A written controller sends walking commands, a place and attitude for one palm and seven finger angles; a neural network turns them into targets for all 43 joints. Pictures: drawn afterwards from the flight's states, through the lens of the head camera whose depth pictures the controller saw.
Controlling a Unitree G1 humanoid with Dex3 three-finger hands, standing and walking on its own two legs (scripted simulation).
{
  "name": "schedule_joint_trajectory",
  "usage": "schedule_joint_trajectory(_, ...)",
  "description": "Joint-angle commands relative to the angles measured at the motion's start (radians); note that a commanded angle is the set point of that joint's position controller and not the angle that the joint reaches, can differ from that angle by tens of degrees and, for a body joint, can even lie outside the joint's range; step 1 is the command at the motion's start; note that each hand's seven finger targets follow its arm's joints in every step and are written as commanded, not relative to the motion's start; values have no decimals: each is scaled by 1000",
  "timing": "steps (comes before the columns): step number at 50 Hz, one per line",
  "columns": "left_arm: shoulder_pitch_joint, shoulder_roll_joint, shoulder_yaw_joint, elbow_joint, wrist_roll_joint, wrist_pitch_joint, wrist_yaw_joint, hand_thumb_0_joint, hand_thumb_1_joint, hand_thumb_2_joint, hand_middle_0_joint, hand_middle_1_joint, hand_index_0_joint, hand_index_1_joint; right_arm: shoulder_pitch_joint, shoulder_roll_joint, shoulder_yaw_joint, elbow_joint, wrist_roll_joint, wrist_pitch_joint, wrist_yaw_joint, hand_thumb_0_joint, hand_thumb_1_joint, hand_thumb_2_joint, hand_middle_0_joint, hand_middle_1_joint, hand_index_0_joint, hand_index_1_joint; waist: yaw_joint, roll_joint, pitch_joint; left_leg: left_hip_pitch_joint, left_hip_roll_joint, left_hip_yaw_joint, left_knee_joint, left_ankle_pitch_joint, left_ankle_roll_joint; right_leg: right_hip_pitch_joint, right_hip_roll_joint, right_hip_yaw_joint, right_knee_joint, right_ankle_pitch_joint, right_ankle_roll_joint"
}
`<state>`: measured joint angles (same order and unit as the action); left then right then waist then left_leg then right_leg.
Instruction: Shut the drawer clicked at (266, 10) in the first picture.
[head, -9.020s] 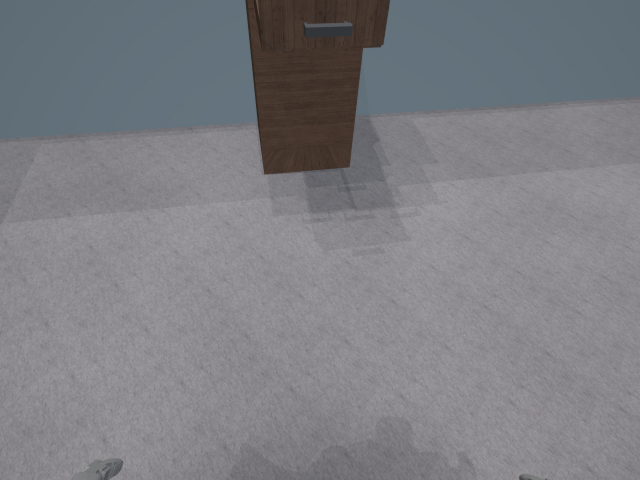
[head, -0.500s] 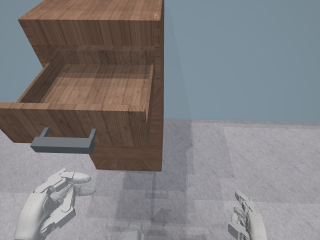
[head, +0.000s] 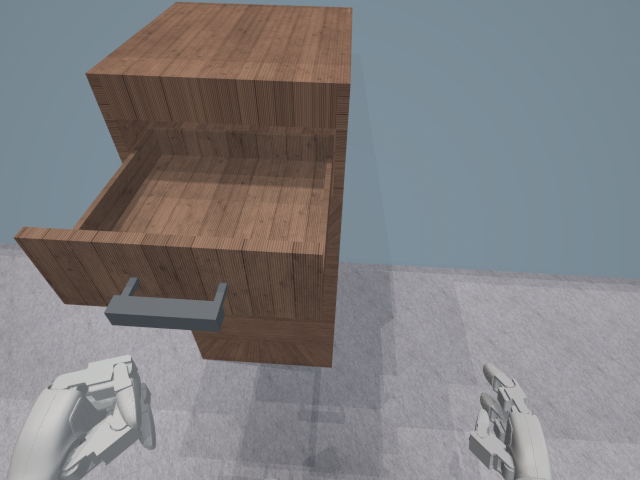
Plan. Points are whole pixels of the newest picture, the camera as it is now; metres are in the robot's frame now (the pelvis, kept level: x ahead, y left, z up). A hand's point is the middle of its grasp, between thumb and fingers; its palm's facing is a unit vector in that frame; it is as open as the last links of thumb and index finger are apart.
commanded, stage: raise the hand and make a fist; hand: left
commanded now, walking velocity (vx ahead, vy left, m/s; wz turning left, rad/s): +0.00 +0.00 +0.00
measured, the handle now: (172, 299) +0.31 +0.23 +0.07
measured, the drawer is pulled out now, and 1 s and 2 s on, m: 0.30 0.30 0.30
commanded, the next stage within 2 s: bring the fist close to the handle in 0.72 s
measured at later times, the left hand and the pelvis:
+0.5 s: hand (107, 420) +0.13 +0.20 +0.15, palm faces +0.06 -0.99 -0.11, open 3.3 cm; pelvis +0.00 +0.00 +0.01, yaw +0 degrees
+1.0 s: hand (116, 416) +0.14 +0.20 +0.13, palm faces +0.09 -0.99 -0.09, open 3.3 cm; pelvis +0.01 -0.02 +0.02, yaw +1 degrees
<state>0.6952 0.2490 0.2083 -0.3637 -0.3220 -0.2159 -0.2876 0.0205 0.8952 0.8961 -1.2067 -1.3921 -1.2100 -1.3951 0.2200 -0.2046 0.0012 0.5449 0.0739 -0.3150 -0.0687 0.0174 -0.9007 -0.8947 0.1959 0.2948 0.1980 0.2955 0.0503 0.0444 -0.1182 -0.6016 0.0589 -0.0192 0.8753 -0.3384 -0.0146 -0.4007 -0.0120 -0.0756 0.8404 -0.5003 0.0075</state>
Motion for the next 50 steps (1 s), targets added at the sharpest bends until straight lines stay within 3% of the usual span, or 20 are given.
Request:
schedule_joint_trajectory(1, 29, 98, 74, -270, -14, -5, 20, 0, 900, 900, -1400, -1600, -1400, -1600, -119, -105, -26, -183, 2, -69, -4, 0, -900, -900, 200, 300, 200, 300, 10, 29, -16, 218, -45, -21, -191, 66, 39, -119, 52, -27, -178, 180, -18)
schedule_joint_trajectory(4, -1, 116, 82, -311, -5, 24, 31, 0, 900, 900, -1400, -1600, -1400, -1600, -130, -111, -13, -182, -1, -68, -6, 0, -900, -900, 200, 300, 200, 300, 8, 54, 0, 230, -46, -25, -204, 42, 39, -113, 56, -27, -195, 159, -19)
schedule_joint_trajectory(7, -17, 111, 74, -342, -9, 43, 30, 0, 900, 900, -1400, -1600, -1400, -1600, -123, -108, -5, -191, 4, -75, -9, 0, -900, -900, 200, 300, 200, 300, 3, 23, -5, 247, -43, -28, -221, 15, 37, -107, 56, -29, -210, 130, -16)
schedule_joint_trajectory(9, -36, 127, 91, -361, -7, 55, 31, 0, 900, 900, -1400, -1600, -1400, -1600, -135, -110, -1, -182, 6, -86, -11, 0, -900, -900, 200, 300, 200, 300, 8, 65, 6, 259, -46, -26, -224, 14, 36, -96, 57, -25, -226, 133, -19)
schedule_joint_trajectory(10, -36, 115, 70, -375, -5, 63, 29, 0, 900, 900, -1400, -1600, -1400, -1600, -121, -108, 4, -186, 7, -89, -10, 0, -900, -900, 200, 300, 200, 300, 1, 54, 1, 268, -46, -27, -233, 13, 36, -97, 57, -31, -227, 133, -18)
schedule_joint_trajectory(13, -57, 148, 116, -357, -21, 89, 24, 0, 900, 900, -1400, -1600, -1400, -1600, -134, -109, 7, -181, 15, -101, -20, 0, -900, -900, 200, 300, 200, 300, 6, 17, 15, 264, -44, -27, -246, -8, 35, -87, 56, -22, -252, 108, -14)
schedule_joint_trajectory(14, -54, 174, 156, -348, -22, 100, 27, 0, 900, 900, -1400, -1600, -1400, -1600, -151, -111, 9, -171, 16, -103, -23, 0, -900, -900, 200, 300, 200, 300, 18, 45, 28, 262, -47, -25, -248, -6, 33, -71, 57, -17, -266, 110, -18)
schedule_joint_trajectory(16, -66, 153, 133, -378, -32, 110, 19, 0, 900, 900, -1400, -1600, -1400, -1600, -146, -107, 15, -180, 19, -116, -25, 0, -900, -900, 200, 300, 200, 300, 13, 32, 18, 280, -48, -23, -257, 3, 34, -63, 53, -20, -272, 114, -16)
schedule_joint_trajectory(19, -17, 155, 168, -320, -51, 133, 4, 0, 900, 900, -1400, -1600, -1400, -1600, -161, -110, 11, -166, 22, -129, -25, 0, -900, -900, 200, 300, 200, 300, 26, 25, 22, 285, -52, -18, -253, 40, 33, -38, 55, -10, -290, 154, -16)
schedule_joint_trajectory(22, -9, 133, 128, -353, -53, 130, -6, 0, 900, 900, -1400, -1600, -1400, -1600, -153, -112, 11, -172, 22, -146, -21, 0, -900, -900, 200, 300, 200, 300, 20, 24, 27, 295, -54, -12, -254, 55, 35, -45, 52, -12, -285, 173, -13)
schedule_joint_trajectory(25, -32, 163, 161, -320, -49, 124, 5, 0, 900, 900, -1400, -1600, -1400, -1600, -147, -113, 8, -154, 21, -149, -26, 0, -900, -900, 200, 300, 200, 300, 18, 20, 77, 267, -56, -9, -254, 21, 31, -62, 50, 6, -313, 118, -12)
schedule_joint_trajectory(27, -27, 169, 177, -326, -49, 103, 12, 0, 900, 900, -1400, -1600, -1400, -1600, -147, -111, 1, -156, 23, -157, -32, 0, -900, -900, 200, 300, 200, 300, 22, -6, 59, 280, -54, -6, -245, 29, 33, -62, 46, 14, -315, 106, -10)
schedule_joint_trajectory(29, -54, 194, 199, -345, -45, 86, 15, 0, 900, 900, -1400, -1600, -1400, -1600, -149, -112, -1, -147, 22, -165, -32, 0, -900, -900, 200, 300, 200, 300, 26, 33, 55, 286, -57, -2, -237, 42, 33, -52, 42, 25, -324, 114, -13)
schedule_joint_trajectory(31, -41, 168, 169, -343, -46, 73, 7, 0, 900, 900, -1400, -1600, -1400, -1600, -142, -111, 1, -150, 21, -176, -31, 0, -900, -900, 200, 300, 200, 300, 20, 38, 47, 299, -57, 1, -236, 52, 34, -55, 39, 23, -317, 128, -12)
schedule_joint_trajectory(35, -53, 192, 213, -269, -64, 75, -14, 0, 900, 900, -1400, -1600, -1400, -1600, -145, -112, -4, -130, 24, -185, -41, 0, -900, -900, 200, 300, 200, 300, 21, -11, 69, 280, -57, 0, -221, 60, 33, -54, 31, 53, -343, 134, -5)
schedule_joint_trajectory(36, -70, 185, 203, -263, -66, 76, -23, 0, 900, 900, -1400, -1600, -1400, -1600, -149, -115, -1, -130, 25, -187, -44, 0, -900, -900, 200, 300, 200, 300, 20, 5, 79, 284, -58, 1, -221, 58, 34, -59, 30, 57, -346, 132, -5)
schedule_joint_trajectory(41, -63, 190, 219, -259, -80, 81, -55, 0, 900, 900, -1400, -1600, -1400, -1600, -153, -116, 0, -130, 24, -199, -47, 0, -900, -900, 200, 300, 200, 300, 25, 6, 40, 309, -59, 0, -221, 114, 37, -27, 24, 60, -333, 231, 2)
schedule_joint_trajectory(44, -67, 189, 236, -172, -85, 85, -67, 0, 900, 900, -1400, -1600, -1400, -1600, -149, -119, -6, -106, 22, -192, -49, 0, -900, -900, 200, 300, 200, 300, 20, -40, 58, 297, -60, -2, -209, 132, 36, -29, 25, 70, -336, 296, 12)
schedule_joint_trajectory(47, -90, 164, 200, -154, -81, 69, -76, 0, 900, 900, -1400, -1600, -1400, -1600, -137, -123, -8, -110, 18, -183, -48, 0, -900, -900, 200, 300, 200, 300, 11, -47, 61, 291, -63, 0, -214, 129, 37, -44, 27, 59, -317, 296, 13)
schedule_joint_trajectory(50, -126, 164, 175, -181, -58, 41, -66, 0, 900, 900, -1400, -1600, -1400, -1600, -126, -125, -11, -111, 9, -180, -44, 0, -900, -900, 200, 300, 200, 300, 4, -5, 52, 295, -65, 4, -211, 125, 39, -55, 27, 55, -310, 264, 4)
